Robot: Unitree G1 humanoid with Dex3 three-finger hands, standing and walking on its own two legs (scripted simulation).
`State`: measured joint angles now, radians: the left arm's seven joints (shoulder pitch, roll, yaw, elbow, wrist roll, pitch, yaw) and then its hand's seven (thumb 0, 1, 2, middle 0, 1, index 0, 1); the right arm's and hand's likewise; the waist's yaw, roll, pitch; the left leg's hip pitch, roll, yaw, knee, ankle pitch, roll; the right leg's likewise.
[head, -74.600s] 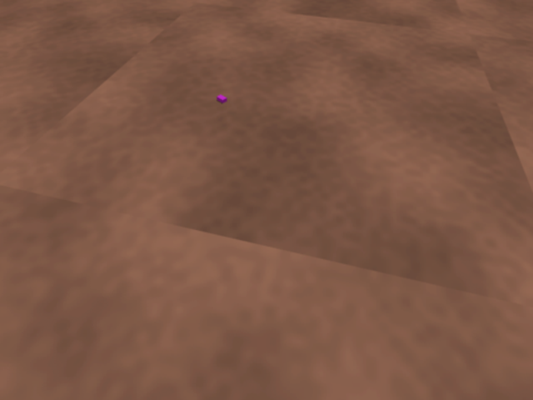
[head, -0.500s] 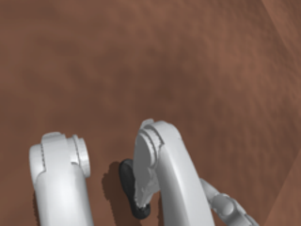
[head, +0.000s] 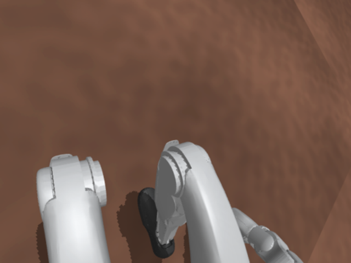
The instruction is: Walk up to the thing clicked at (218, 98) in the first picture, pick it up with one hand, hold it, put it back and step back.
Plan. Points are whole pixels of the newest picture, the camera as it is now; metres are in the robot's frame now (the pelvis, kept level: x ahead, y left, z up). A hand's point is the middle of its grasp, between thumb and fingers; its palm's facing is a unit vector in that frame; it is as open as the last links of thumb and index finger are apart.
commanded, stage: close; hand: left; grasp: from above
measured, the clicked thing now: out of the picture +0.51 +0.43 -0.27
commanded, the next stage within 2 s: none
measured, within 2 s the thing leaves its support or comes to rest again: neither
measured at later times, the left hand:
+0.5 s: hand out of the picture +0.33 +0.40 -0.23, palm faces -0.45 -0.20 -0.87, open 5.5 cm
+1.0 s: hand out of the picture +0.32 +0.40 -0.23, palm faces -0.44 -0.20 -0.88, open 5.8 cm
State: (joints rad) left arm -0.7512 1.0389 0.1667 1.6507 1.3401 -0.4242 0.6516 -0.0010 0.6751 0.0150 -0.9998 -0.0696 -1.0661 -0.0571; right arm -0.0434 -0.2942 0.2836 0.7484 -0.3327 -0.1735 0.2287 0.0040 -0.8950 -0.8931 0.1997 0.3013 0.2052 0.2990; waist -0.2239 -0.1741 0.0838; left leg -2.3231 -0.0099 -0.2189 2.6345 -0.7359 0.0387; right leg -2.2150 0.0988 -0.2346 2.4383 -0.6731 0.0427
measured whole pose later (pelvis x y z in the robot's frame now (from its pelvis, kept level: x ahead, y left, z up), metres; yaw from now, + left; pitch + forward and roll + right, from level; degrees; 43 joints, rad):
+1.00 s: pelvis +0.00 +0.00 +0.00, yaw +0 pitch +23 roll -15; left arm -0.74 1.03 0.18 1.63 1.32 -0.43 0.64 0.00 0.65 0.05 -1.02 0.00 -1.07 0.00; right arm -0.04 -0.29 0.28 0.75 -0.33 -0.18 0.23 0.00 -0.89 -0.89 0.20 0.30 0.20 0.30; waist -0.22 -0.17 0.09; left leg -2.32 -0.01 -0.22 2.63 -0.74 0.04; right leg -2.22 0.10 -0.23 2.44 -0.67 0.04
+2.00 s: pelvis +0.00 +0.00 +0.00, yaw +0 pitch +23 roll -15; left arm -0.75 1.02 0.15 1.64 1.32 -0.42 0.65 0.00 0.63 0.06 -1.02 0.00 -1.06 -0.01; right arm -0.05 -0.29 0.28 0.75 -0.33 -0.18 0.23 0.00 -0.90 -0.89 0.20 0.30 0.20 0.30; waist -0.22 -0.16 0.09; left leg -2.33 -0.02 -0.22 2.63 -0.73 0.04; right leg -2.22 0.10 -0.23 2.43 -0.68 0.04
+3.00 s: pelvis +0.00 +0.00 +0.00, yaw +0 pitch +23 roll -15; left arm -0.74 1.02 0.15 1.63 1.31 -0.42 0.65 0.00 0.54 0.13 -0.99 0.00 -0.99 -0.04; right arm -0.05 -0.29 0.28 0.75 -0.33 -0.19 0.24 0.00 -0.89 -0.89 0.20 0.30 0.20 0.30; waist -0.21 -0.17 0.08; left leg -2.32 -0.01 -0.22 2.63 -0.74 0.04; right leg -2.22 0.10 -0.23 2.43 -0.68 0.04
